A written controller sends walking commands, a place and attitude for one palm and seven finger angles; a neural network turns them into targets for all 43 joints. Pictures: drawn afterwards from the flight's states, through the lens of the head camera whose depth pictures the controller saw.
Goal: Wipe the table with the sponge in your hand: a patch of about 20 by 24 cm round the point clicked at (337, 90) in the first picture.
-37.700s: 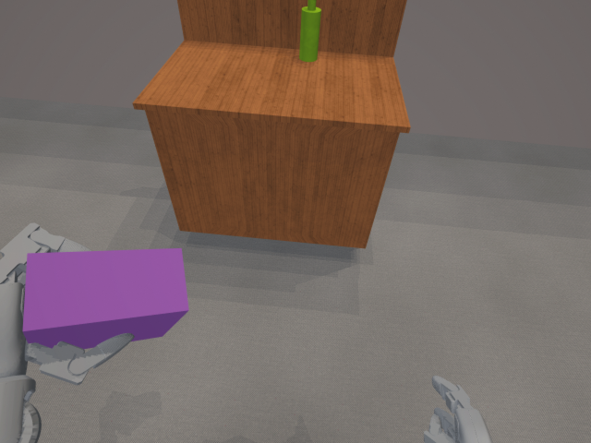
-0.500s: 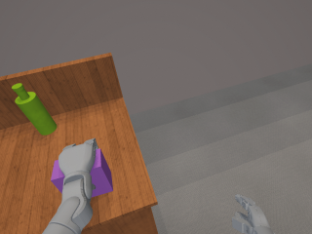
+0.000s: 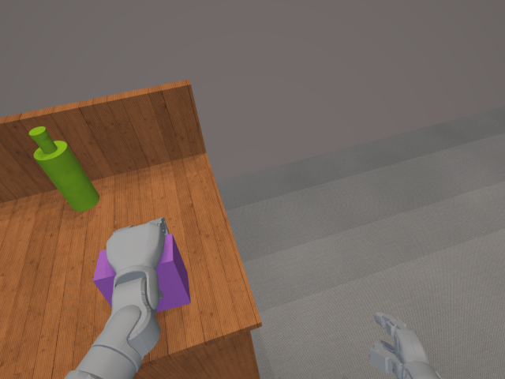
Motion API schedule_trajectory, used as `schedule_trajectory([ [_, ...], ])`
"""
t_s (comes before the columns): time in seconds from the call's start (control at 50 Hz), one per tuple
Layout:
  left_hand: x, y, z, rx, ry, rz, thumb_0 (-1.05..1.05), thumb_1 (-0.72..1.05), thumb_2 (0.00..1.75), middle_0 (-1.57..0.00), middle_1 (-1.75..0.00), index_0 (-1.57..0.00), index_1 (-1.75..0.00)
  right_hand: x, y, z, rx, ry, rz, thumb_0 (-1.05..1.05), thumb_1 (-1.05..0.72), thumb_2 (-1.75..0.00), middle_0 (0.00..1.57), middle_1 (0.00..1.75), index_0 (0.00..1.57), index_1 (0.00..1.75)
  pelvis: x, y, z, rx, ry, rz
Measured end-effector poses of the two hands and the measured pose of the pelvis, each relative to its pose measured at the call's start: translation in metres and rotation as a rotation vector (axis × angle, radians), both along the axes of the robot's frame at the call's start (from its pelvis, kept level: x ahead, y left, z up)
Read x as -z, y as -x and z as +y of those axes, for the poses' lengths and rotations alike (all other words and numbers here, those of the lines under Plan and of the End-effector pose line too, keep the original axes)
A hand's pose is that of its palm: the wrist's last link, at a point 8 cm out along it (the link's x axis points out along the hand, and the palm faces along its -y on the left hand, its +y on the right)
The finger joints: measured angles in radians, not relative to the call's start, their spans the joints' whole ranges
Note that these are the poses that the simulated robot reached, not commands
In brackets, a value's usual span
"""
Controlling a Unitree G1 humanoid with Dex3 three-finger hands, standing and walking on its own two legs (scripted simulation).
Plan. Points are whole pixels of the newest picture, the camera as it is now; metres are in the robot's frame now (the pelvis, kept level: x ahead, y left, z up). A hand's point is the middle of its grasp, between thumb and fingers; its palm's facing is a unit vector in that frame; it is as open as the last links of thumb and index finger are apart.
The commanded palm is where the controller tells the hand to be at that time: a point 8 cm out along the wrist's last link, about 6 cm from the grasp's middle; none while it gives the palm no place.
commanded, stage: wipe forward along the third lane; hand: left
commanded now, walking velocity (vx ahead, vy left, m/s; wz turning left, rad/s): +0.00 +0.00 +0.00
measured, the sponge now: (150, 285) +0.27 +0.24 -0.04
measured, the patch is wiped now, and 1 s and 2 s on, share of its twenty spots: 0.85 1.00 1.00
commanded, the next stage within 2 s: wipe back along the third lane in 1.42 s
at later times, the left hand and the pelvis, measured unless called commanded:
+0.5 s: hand (153, 244) +0.32 +0.24 +0.02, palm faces -0.09 +0.02 -1.00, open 10.7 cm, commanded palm +0.31 +0.24 +0.05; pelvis -0.05 -0.03 -0.01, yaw -1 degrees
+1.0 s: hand (156, 221) +0.37 +0.25 +0.02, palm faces -0.13 +0.05 -0.99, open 10.7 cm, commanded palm +0.37 +0.25 +0.05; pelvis -0.05 -0.05 -0.03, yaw -4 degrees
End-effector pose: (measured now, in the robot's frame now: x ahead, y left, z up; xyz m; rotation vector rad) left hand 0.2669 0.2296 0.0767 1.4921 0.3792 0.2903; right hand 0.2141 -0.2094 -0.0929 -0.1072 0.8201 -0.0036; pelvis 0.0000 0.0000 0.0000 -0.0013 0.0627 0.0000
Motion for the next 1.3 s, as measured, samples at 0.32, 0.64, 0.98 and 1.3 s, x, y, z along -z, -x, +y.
schedule_trajectory([
  [0.32, 0.002, -0.019, -0.001, 0.026, -0.039, 0.044, -0.02, -0.61, 1.1, -0.71, -1.26, -0.74, -1.25, 0.026, 0.064, -0.037, 0.074, 0.058, 0.1, 0.01, -0.91, -0.9, 0.2, 0.3, 0.2, 0.3, 0.007, 0.027, -0.016, -0.002, -0.005, 0.035],
  [0.64, -0.005, -0.058, 0.006, 0.02, -0.089, 0.065, 0.0, -0.61, 1.1, -0.71, -1.26, -0.74, -1.26, 0.049, 0.165, -0.092, 0.223, 0.11, 0.233, 0.01, -0.91, -0.9, 0.2, 0.3, 0.2, 0.3, 0.018, 0.054, -0.039, 0.04, -0.012, 0.094],
  [0.98, -0.004, -0.091, 0.013, 0.005, -0.111, 0.088, 0.01, -0.61, 1.1, -0.71, -1.26, -0.74, -1.26, 0.066, 0.213, -0.108, 0.287, 0.106, 0.338, 0.01, -0.91, -0.9, 0.2, 0.3, 0.2, 0.3, 0.027, 0.052, -0.05, 0.066, -0.002, 0.17],
  [1.3, -0.003, -0.123, 0.027, -0.009, -0.105, 0.111, 0.02, -0.61, 1.09, -0.71, -1.26, -0.74, -1.26, 0.063, 0.207, -0.106, 0.288, 0.124, 0.355, 0.0, -0.91, -0.9, 0.2, 0.3, 0.2, 0.3, 0.03, 0.043, -0.046, 0.074, 0.009, 0.222],
])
